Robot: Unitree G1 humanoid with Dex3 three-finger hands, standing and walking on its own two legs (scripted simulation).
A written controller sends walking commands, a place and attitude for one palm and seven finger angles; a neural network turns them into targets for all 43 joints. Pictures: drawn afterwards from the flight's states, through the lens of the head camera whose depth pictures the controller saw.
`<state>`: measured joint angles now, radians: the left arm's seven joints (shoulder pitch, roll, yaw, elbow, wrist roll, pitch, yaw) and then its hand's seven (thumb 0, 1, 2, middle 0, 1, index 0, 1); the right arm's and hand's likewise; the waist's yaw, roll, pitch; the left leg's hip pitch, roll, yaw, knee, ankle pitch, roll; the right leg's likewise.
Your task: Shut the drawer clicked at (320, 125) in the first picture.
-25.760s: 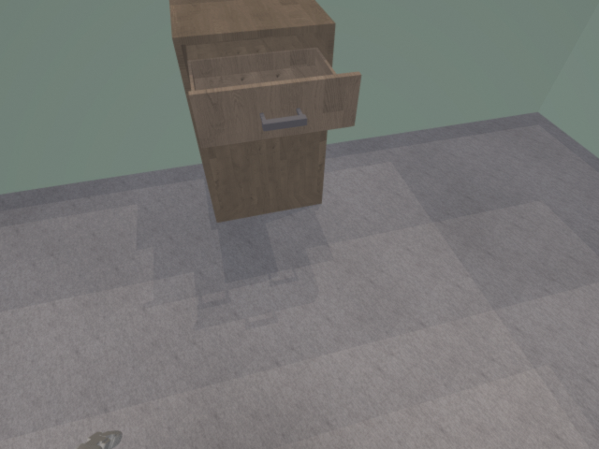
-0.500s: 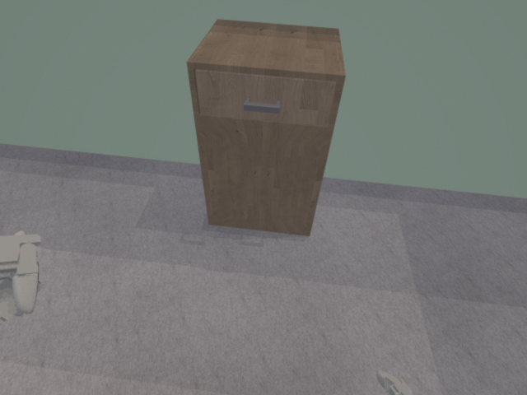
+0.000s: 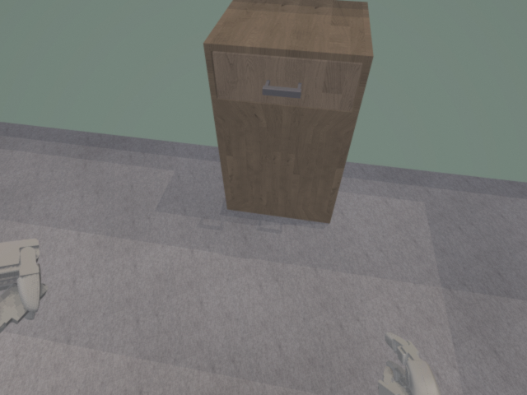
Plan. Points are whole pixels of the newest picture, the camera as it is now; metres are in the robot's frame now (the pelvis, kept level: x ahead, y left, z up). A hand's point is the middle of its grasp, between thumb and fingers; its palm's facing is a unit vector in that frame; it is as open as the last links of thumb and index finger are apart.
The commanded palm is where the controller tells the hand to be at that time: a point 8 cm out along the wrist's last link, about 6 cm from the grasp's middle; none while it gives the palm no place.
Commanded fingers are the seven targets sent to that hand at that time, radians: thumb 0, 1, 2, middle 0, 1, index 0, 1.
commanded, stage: stop stepping back and stand still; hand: left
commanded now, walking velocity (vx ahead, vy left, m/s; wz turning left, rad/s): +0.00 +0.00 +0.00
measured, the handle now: (282, 88) +0.98 -0.01 -0.06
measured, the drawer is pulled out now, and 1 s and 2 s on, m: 0.00 0.00 0.00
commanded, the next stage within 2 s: let the arm hang, fingers relaxed in 0.30 s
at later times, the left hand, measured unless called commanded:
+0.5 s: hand (84, 318) +0.21 +0.26 +0.04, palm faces +0.14 -0.85 -0.51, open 3.2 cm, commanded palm none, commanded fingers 0.00 0.90 0.90 -1.16 -1.34 -1.16 -1.34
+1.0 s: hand out of the picture -0.04 +0.23 -0.16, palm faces +0.02 -0.96 -0.27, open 5.5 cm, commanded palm none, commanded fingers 0.00 0.90 0.90 -0.20 -0.30 -0.20 -0.30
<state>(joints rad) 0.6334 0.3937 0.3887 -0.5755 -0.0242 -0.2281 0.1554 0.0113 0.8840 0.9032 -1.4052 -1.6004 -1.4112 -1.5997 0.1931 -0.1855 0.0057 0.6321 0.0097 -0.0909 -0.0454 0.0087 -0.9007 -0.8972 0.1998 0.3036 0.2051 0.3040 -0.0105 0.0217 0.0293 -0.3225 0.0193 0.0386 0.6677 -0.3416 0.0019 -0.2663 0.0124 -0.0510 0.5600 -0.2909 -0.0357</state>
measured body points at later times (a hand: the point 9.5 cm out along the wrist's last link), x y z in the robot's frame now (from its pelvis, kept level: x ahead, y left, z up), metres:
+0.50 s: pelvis +0.00 +0.01 +0.00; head +0.01 -0.02 +0.45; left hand +0.20 +0.30 +0.07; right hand +0.18 -0.24 -0.10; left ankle +0.01 +0.11 -0.73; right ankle +0.01 -0.10 -0.73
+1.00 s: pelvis -0.02 +0.02 +0.01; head +0.01 +0.01 +0.46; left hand -0.04 +0.28 -0.14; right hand -0.01 -0.22 -0.15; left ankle +0.01 +0.11 -0.73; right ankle +0.01 -0.10 -0.73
